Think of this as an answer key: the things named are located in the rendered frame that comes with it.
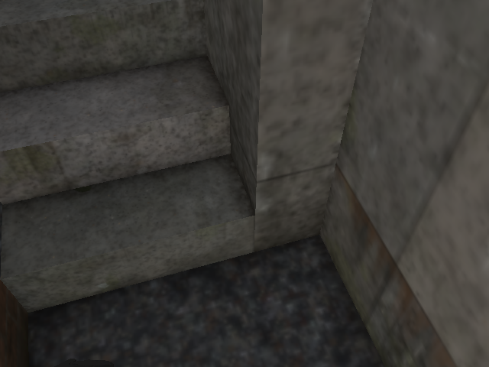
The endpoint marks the stairs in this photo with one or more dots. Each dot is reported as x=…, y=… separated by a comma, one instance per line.
x=115, y=153

